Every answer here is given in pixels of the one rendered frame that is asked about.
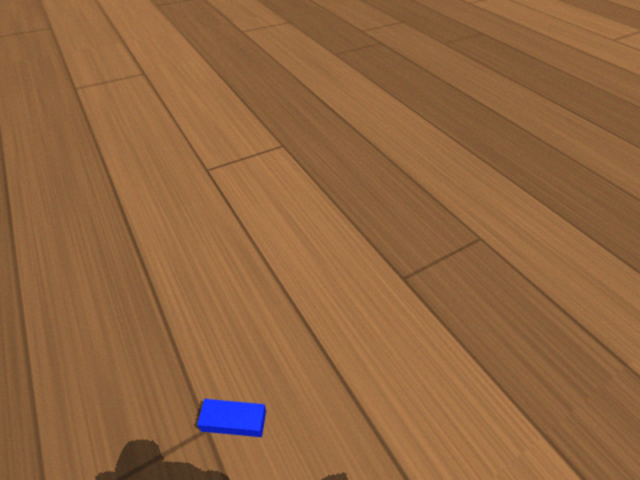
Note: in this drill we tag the carton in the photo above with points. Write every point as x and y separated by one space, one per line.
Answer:
229 417

